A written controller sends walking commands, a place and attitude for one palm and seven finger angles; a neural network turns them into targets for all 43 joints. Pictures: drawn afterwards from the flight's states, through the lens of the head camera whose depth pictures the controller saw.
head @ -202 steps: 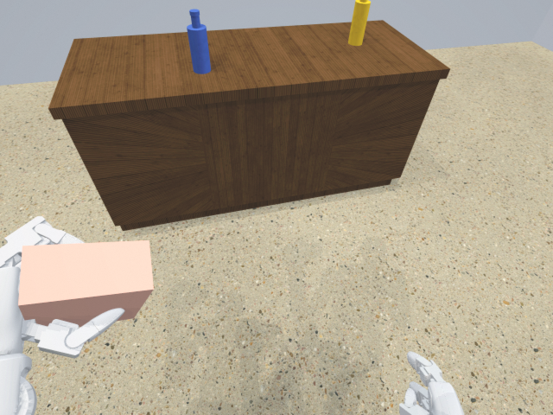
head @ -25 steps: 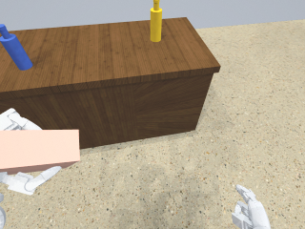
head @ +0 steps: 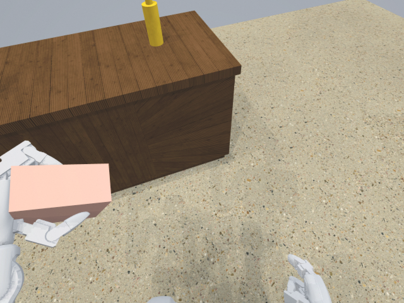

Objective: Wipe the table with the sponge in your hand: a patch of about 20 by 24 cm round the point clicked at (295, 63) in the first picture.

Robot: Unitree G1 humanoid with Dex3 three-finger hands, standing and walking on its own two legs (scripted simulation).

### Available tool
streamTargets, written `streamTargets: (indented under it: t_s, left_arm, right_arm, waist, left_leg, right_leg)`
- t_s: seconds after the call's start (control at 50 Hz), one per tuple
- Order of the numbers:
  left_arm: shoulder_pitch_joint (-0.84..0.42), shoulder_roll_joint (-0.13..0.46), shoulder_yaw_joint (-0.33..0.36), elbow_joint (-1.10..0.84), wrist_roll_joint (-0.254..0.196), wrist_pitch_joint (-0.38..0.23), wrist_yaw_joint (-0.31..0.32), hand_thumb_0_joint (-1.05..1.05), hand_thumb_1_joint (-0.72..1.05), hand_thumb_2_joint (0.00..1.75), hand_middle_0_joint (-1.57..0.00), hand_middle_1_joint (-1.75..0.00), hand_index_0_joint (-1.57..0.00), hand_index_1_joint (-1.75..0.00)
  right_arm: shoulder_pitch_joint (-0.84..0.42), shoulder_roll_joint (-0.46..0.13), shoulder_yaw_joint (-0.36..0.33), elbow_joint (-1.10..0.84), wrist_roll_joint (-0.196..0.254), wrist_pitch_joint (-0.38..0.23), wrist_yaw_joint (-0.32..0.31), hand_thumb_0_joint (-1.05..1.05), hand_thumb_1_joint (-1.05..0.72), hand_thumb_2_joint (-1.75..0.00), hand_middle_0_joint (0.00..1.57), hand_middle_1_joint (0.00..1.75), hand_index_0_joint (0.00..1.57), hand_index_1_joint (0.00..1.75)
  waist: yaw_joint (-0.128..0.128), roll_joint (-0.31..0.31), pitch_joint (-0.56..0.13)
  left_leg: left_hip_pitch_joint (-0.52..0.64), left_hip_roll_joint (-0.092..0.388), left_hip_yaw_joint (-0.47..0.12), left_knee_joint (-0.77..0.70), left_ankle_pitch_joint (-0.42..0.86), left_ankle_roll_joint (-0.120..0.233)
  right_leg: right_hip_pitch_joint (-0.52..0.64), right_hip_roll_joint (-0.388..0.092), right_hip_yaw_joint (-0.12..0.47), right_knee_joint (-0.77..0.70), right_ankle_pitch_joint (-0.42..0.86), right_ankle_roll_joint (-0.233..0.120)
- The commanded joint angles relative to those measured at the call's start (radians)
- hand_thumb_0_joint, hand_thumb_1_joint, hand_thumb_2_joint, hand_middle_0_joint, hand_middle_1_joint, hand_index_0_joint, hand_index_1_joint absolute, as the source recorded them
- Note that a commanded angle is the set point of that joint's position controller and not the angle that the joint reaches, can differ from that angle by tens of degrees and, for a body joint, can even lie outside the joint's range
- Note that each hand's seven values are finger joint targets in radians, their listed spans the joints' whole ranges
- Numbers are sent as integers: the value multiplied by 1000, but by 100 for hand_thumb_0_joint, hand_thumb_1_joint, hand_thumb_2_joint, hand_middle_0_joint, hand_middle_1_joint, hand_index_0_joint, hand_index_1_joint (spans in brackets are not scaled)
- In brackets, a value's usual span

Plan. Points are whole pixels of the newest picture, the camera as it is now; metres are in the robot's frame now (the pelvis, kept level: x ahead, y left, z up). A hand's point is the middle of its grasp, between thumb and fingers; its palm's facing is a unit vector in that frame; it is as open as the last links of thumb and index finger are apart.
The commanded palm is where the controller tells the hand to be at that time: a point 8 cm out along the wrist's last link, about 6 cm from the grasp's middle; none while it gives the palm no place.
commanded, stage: take the last steps up to it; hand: left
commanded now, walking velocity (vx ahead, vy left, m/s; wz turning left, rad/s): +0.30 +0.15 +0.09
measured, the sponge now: (74, 195) +0.25 +0.20 +0.16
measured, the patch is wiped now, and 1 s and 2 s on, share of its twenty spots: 0.00 0.00 0.00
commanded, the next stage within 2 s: none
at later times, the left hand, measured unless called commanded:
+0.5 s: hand out of the picture +0.20 +0.28 +0.18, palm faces +0.47 -0.78 -0.41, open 9.6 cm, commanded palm +0.15 +0.31 +0.19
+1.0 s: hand (12, 159) +0.29 +0.30 +0.19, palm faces +0.39 -0.78 -0.49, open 9.6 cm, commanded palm +0.23 +0.35 +0.19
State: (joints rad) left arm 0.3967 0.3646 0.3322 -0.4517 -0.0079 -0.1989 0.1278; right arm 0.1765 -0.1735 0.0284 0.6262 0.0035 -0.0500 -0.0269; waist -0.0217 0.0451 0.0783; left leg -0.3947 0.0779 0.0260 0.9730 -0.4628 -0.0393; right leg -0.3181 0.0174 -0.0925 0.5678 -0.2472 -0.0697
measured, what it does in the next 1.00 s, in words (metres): walks ahead: left foot, then right foot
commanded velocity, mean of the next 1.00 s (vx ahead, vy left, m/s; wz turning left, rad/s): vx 0.30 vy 0.15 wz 0.01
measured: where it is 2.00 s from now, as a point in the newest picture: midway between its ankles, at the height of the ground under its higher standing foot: (182, 284)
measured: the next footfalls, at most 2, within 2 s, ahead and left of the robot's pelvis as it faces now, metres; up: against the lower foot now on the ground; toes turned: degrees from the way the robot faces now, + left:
left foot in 0.38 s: +0.03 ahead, +0.15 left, +0.00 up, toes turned +9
right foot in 0.64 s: +0.11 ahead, -0.07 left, +0.00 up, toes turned -7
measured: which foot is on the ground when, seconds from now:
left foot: up 0.00-0.36, down 0.38-0.64, up 0.66-1.00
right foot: down 0.00-0.38, up 0.40-0.62, down 0.64-1.00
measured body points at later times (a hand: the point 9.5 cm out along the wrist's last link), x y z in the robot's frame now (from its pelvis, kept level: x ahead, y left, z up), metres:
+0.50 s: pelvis +0.01 +0.02 +0.00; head +0.00 +0.02 +0.45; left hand +0.17 +0.32 +0.20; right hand +0.18 -0.19 -0.08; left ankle -0.01 +0.15 -0.73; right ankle +0.02 -0.07 -0.69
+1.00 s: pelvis +0.09 +0.06 +0.01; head +0.14 +0.06 +0.45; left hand +0.26 +0.34 +0.21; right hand +0.25 -0.21 -0.08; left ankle +0.13 +0.21 -0.72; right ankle +0.07 -0.06 -0.73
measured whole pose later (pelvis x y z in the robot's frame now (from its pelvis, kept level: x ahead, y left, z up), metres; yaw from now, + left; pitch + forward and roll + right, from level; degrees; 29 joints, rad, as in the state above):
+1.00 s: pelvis +0.09 +0.06 +0.01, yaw +2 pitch +1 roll +2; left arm 0.54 0.39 0.38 -0.61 -0.01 -0.26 0.16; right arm 0.20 -0.28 -0.06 0.61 -0.01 -0.08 -0.06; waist 0.00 -0.04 0.10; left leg -0.36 0.08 0.13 0.55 -0.24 -0.01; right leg -0.23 -0.12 -0.12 0.53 -0.31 0.02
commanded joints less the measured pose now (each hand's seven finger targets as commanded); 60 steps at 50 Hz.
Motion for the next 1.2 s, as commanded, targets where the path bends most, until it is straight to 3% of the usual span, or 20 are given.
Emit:
streamTargets:
  t_s: [0.0, 0.24, 0.3, 0.32, 0.36, 0.38, 0.44, 0.56, 0.6, 0.62, 0.64, 0.7, 0.78, 0.88, 0.96, 0.98, 1.02, 1.04, 1.08, 1.18]
  left_arm:
    - [179, 211, 226, -241, -27, -77, 43, 0, 10, 130, -120, -160, -120, -160]
    - [0, 152, 110, -222, -10, -78, 57, 0, 10, 130, -120, -160, -120, -160]
    - [-37, 155, 96, -233, -3, -78, 63, 0, 10, 130, -120, -160, -120, -160]
    - [-58, 151, 90, -243, -3, -82, 62, 0, 10, 130, -120, -160, -120, -160]
    - [-91, 140, 83, -299, 0, -97, 62, 0, 10, 130, -120, -160, -120, -160]
    - [-90, 154, 85, -294, 15, -101, 64, 0, 10, 130, -120, -160, -120, -160]
    - [-63, 193, 129, -251, 15, -90, 43, 0, 10, 130, -120, -160, -120, -160]
    - [-39, 139, 93, -174, -4, -76, 36, 0, 10, 130, -120, -160, -120, -160]
    - [-55, 145, 97, -129, 3, -66, 34, 0, 10, 130, -120, -160, -120, -160]
    - [-60, 186, 126, -105, 5, -62, 35, 0, 10, 130, -120, -160, -120, -160]
    - [-37, 190, 142, -69, -8, -61, 32, 0, 10, 130, -120, -160, -120, -160]
    - [-28, 188, 156, -137, -20, -98, 16, 0, 10, 130, -120, -160, -120, -160]
    - [-5, 203, 175, -274, -12, -136, 26, 0, 10, 130, -120, -160, -120, -160]
    - [93, 205, 201, -338, -13, -116, 62, 0, 10, 130, -120, -160, -120, -160]
    - [97, 168, 187, -320, -16, -104, 71, 0, 10, 130, -120, -160, -120, -160]
    - [86, 168, 191, -313, -17, -110, 70, 0, 10, 130, -120, -160, -120, -160]
    - [69, 161, 173, -332, -12, -127, 65, 0, 10, 130, -120, -160, -120, -160]
    - [90, 161, 162, -235, -4, -128, 58, 0, 10, 130, -120, -160, -120, -160]
    - [53, 181, 175, -223, -10, -113, 46, 0, 10, 130, -120, -160, -120, -160]
    - [32, 148, 116, -378, -9, -116, 36, 0, 10, 130, -120, -160, -120, -160]
  right_arm:
    - [-81, -106, -48, -160, -2, -14, -11, 0, -90, -90, 20, 30, 20, 30]
    - [-30, -142, -86, -152, -8, -70, -43, 0, -90, -90, 20, 30, 20, 30]
    - [-7, -144, -90, -154, -11, -77, -50, 0, -90, -90, 20, 30, 20, 30]
    - [2, -147, -91, -156, -10, -78, -54, 0, -90, -90, 20, 30, 20, 30]
    - [-8, -175, -91, -172, -8, -84, -54, 0, -90, -90, 20, 30, 20, 30]
    - [-22, -154, -84, -171, -5, -94, -48, 0, -90, -90, 20, 30, 20, 30]
    - [-24, -149, -89, -134, -3, -108, -34, 0, -90, -90, 20, 30, 20, 30]
    - [-37, -146, -70, -115, -6, -108, -37, 0, -90, -90, 20, 30, 20, 30]
    - [-43, -138, -73, -107, -4, -93, -37, 0, -90, -90, 20, 30, 20, 30]
    - [-50, -115, -77, -116, 0, -83, -33, 0, -90, -90, 20, 30, 20, 30]
    - [-82, -135, -79, -131, -3, -78, -24, 0, -90, -90, 20, 30, 20, 30]
    - [-74, -130, -79, -107, -3, -59, -15, 0, -90, -90, 20, 30, 20, 30]
    - [-96, -119, -68, -120, -6, -48, -11, 0, -90, -90, 20, 30, 20, 30]
    - [-74, -105, -81, -156, -12, -79, -20, 0, -90, -90, 20, 30, 20, 30]
    - [-22, -125, -103, -165, -5, -79, -37, 0, -90, -90, 20, 30, 20, 30]
    - [-7, -143, -115, -164, 1, -79, -45, 0, -90, -90, 20, 30, 20, 30]
    - [-15, -165, -124, -182, 9, -75, -39, 0, -90, -90, 20, 30, 20, 30]
    - [-6, -158, -124, -179, 16, -84, -35, 0, -90, -90, 20, 30, 20, 30]
    - [-31, -152, -110, -140, 4, -86, -35, 0, -90, -90, 20, 30, 20, 30]
    - [-43, -133, -87, -141, 7, -123, -26, 0, -90, -90, 20, 30, 20, 30]
  waist:
    - [16, -130, -223]
    - [20, -157, -168]
    - [13, -123, -163]
    - [3, -84, -152]
    - [6, 236, -108]
    - [9, 252, -90]
    - [22, 199, -49]
    - [30, 121, -83]
    - [37, -64, -138]
    - [36, -357, -151]
    - [48, -364, -124]
    - [27, -154, -73]
    - [19, -164, -139]
    - [58, -184, -209]
    - [25, -125, -235]
    - [8, -14, -251]
    - [12, 273, -246]
    - [7, 162, -173]
    - [6, 177, -147]
    - [27, 214, -146]
  left_leg:
    - [-185, -2, -32, 83, 75, 8]
    - [50, -37, 69, -362, 72, 54]
    - [204, -63, 100, -521, 98, 67]
    - [261, -47, 80, -583, 73, 80]
    - [375, 197, -269, -725, 14, 194]
    - [351, 278, -361, -766, 107, 247]
    - [212, 244, -234, -742, 59, 262]
    - [101, 154, -46, -592, 190, 170]
    - [-28, 76, 38, -294, 150, 126]
    - [-225, -36, 107, -5, 13, 73]
    - [-343, -60, 11, 210, -68, 46]
    - [-319, 23, -75, 305, 104, 14]
    - [-202, 49, -13, 47, 164, 13]
    - [-17, -26, 134, -311, 163, 32]
    - [201, -48, 172, -544, 286, 34]
    - [319, -4, 117, -579, 311, 58]
    - [484, 309, -309, -632, 589, 231]
    - [456, 339, -361, -654, 591, 268]
    - [338, 317, -281, -667, 423, 288]
    - [230, 195, -27, -682, 400, 211]
  right_leg:
    - [237, -323, 332, -288, 80, -100]
    - [115, -353, 323, -352, -274, -86]
    - [59, -290, 262, -282, -315, -45]
    - [13, -249, 224, -211, -318, -19]
    - [-213, -64, 35, 154, -266, 61]
    - [-281, -42, -14, 350, -311, 72]
    - [-267, -105, 24, 442, -225, 84]
    - [87, -44, -98, 11, -127, 94]
    - [291, -134, 46, -157, -66, 44]
    - [381, -359, 444, -263, -81, -57]
    - [369, -500, 660, -330, -29, -119]
    - [209, -446, 475, -335, -72, -112]
    - [182, -367, 172, -283, 201, -68]
    - [245, -332, 149, -211, 271, -68]
    - [209, -256, 76, -56, 168, 0]
    - [126, -212, 44, 88, 167, 32]
    - [-229, -61, -31, 497, -403, 89]
    - [-323, -61, 10, 604, -409, 76]
    - [-349, -137, 42, 634, -310, 92]
    - [-175, -114, -44, 358, -147, 101]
